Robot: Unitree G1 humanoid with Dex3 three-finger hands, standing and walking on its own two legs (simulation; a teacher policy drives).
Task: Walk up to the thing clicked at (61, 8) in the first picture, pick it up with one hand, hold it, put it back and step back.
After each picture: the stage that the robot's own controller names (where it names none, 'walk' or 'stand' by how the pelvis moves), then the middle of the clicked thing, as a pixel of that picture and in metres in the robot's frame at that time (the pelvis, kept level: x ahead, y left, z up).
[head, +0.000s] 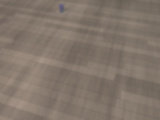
stand; (61, 8) +2.11 +0.34 -0.72
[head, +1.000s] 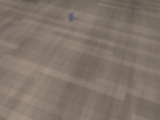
walk; (70, 17) +1.98 +0.16 -0.71
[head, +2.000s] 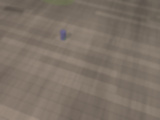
walk; (63, 35) +1.39 +0.19 -0.72
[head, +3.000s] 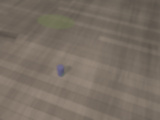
walk; (60, 70) +0.93 +0.21 -0.72
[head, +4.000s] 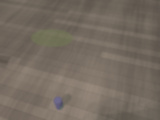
walk; (58, 103) +0.59 +0.22 -0.71
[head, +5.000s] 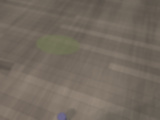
stand; (62, 119) +0.45 +0.19 -0.71
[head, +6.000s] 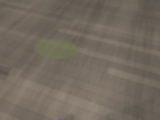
stand; out of the picture +0.42 +0.19 -0.73
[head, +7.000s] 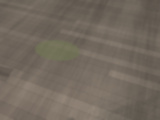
stand; out of the picture +0.39 +0.19 -0.73
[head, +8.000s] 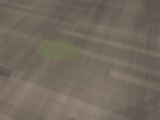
stand; out of the picture +0.40 +0.19 -0.73
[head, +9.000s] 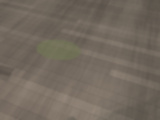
stand; out of the picture +0.40 +0.19 -0.73
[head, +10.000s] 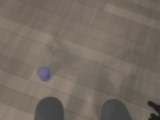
go down; (44, 74) +0.46 +0.21 -0.47
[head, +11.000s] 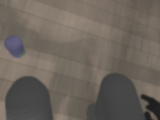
go down; (15, 47) +0.47 +0.27 -0.30
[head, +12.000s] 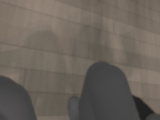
close in; out of the picture +0.45 +0.31 -0.24
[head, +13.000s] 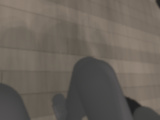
close; out of the picture +0.43 +0.33 -0.22
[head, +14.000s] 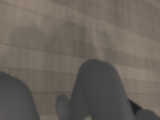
lift; out of the picture +0.41 +0.28 -0.22
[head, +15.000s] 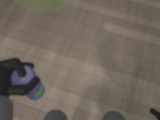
lift; (29, 84) +0.33 +0.19 -0.03
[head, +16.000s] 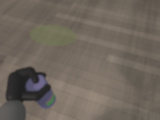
hold; (42, 92) +0.32 +0.16 -0.02
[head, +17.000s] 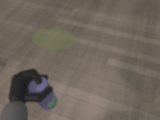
hold; (43, 94) +0.32 +0.16 -0.03
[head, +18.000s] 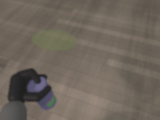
crouch; (43, 93) +0.32 +0.17 -0.02
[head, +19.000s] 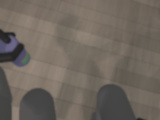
crouch; (15, 52) +0.44 +0.23 -0.11
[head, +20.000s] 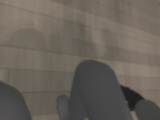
lower; out of the picture +0.41 +0.33 -0.23
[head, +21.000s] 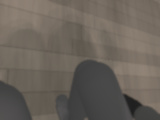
lower; out of the picture +0.40 +0.33 -0.23
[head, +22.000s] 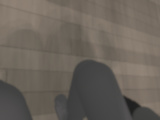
lower; out of the picture +0.40 +0.33 -0.23
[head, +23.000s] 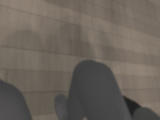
lower; out of the picture +0.40 +0.33 -0.23
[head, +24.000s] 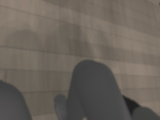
loosen; out of the picture +0.40 +0.33 -0.23
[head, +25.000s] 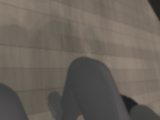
withdraw; out of the picture +0.40 +0.32 -0.22
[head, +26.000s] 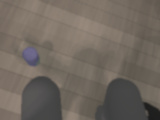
walk; (31, 57) +0.44 +0.26 -0.33
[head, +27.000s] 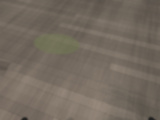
stand; out of the picture +0.37 +0.18 -0.66
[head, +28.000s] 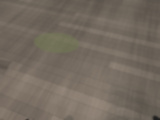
stand; out of the picture +0.39 +0.21 -0.67
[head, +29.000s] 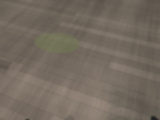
stand; out of the picture +0.39 +0.20 -0.67
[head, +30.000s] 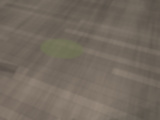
stand; out of the picture +0.39 +0.19 -0.72
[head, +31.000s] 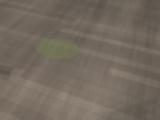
stand; out of the picture +0.37 +0.20 -0.73
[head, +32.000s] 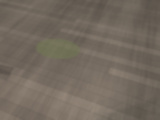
walk; out of the picture +0.37 +0.20 -0.73
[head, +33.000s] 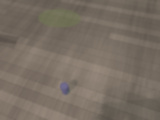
walk; (65, 88) +0.59 +0.23 -0.70
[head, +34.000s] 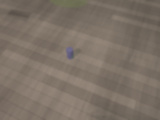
walk; (70, 53) +0.97 +0.16 -0.69
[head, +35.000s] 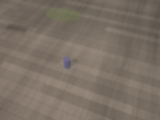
stand; (67, 63) +1.00 +0.18 -0.70
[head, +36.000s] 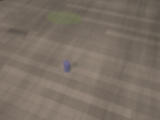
stand; (67, 66) +0.99 +0.19 -0.73
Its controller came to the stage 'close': yes
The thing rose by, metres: 0.69
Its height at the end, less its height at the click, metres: +0.00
